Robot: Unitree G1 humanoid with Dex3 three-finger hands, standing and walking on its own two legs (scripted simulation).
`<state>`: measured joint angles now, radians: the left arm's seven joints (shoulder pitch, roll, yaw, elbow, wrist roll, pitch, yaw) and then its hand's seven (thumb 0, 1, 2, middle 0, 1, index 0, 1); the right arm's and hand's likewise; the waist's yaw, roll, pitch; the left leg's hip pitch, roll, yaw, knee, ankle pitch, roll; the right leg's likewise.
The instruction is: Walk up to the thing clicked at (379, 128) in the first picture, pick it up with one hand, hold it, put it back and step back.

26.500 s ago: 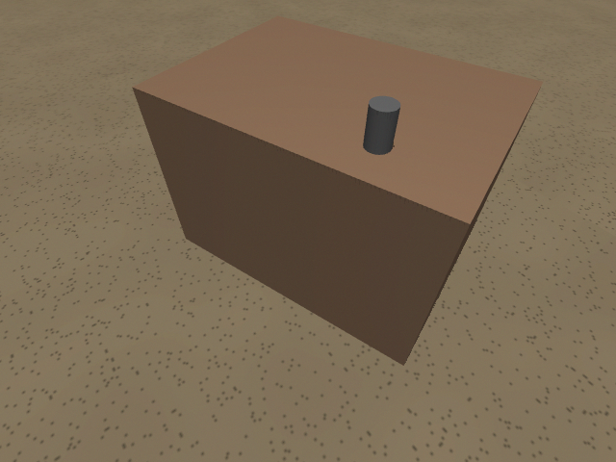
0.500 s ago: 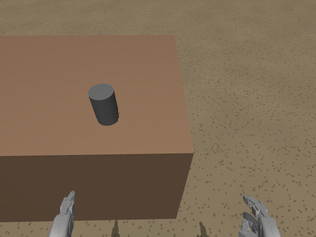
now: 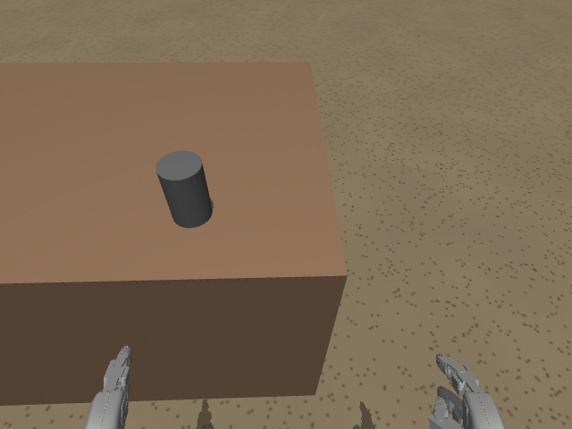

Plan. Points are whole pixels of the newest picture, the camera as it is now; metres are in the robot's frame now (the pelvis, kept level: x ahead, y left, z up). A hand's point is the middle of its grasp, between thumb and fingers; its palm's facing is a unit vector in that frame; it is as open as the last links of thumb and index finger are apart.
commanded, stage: home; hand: left
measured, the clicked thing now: (186, 190) +0.51 +0.19 +0.05
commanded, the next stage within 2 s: stand in 0.46 s
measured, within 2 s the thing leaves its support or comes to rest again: neither
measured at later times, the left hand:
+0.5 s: hand out of the picture +0.11 +0.24 -0.10, palm faces -0.03 -0.92 -0.38, open 17.6 cm
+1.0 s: hand out of the picture +0.03 +0.24 -0.10, palm faces -0.01 -0.94 -0.34, open 9.5 cm
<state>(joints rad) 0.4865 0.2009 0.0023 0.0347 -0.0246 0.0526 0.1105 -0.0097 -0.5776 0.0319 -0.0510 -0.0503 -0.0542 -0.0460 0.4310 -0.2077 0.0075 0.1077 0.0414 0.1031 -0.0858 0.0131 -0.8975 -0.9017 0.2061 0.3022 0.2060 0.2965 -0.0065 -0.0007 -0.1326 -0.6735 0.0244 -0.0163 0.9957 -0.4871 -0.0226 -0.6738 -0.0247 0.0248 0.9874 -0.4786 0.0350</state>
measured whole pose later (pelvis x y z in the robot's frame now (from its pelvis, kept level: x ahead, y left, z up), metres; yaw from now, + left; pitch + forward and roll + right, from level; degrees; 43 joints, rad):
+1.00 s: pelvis -0.01 -0.01 +0.06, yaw +1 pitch -4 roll +0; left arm 0.19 0.33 0.00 1.09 0.02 -0.01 0.01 0.00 0.51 0.81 -0.20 -0.29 -0.20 -0.29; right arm 0.19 -0.32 -0.02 1.09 -0.02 0.00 0.00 0.01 -0.90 -0.90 0.21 0.30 0.21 0.30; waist 0.00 0.01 0.05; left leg -0.18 0.02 -0.02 0.47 -0.23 -0.03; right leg -0.19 -0.03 0.01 0.48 -0.23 0.02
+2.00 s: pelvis +0.01 +0.00 +0.07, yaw -1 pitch -3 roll +0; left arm 0.11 0.34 0.00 1.15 0.01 -0.01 0.00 0.01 0.91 0.90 -0.20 -0.30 -0.21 -0.30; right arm 0.11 -0.34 -0.01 1.15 -0.01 0.00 0.01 0.01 -0.90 -0.90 0.21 0.30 0.21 0.30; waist 0.00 0.00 0.06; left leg -0.10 0.02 0.01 0.34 -0.19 -0.02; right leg -0.12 -0.04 0.03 0.35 -0.19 0.04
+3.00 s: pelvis +0.01 +0.00 +0.07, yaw -1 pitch -2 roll +0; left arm 0.12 0.34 0.00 1.13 0.01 0.00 0.00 0.01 0.91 0.90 -0.20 -0.30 -0.21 -0.30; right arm 0.12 -0.35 -0.01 1.13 -0.01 0.00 0.01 0.01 -0.90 -0.90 0.21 0.30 0.21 0.30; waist 0.00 0.00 0.06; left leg -0.10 0.02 0.01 0.33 -0.19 -0.02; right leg -0.12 -0.03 0.03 0.34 -0.18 0.03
